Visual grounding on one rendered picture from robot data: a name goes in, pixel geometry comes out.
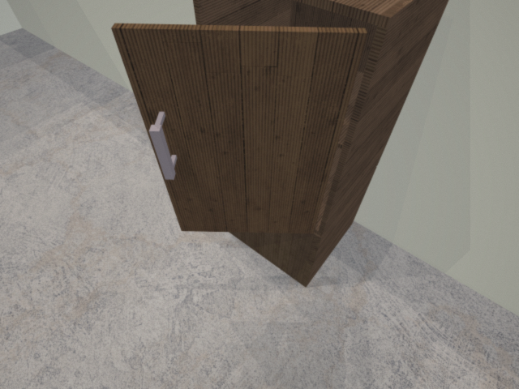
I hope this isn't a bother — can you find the cupboard door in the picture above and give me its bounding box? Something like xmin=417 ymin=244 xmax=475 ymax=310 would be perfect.
xmin=111 ymin=24 xmax=367 ymax=233

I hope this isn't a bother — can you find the handle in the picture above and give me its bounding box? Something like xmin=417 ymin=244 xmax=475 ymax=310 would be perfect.
xmin=149 ymin=112 xmax=177 ymax=180

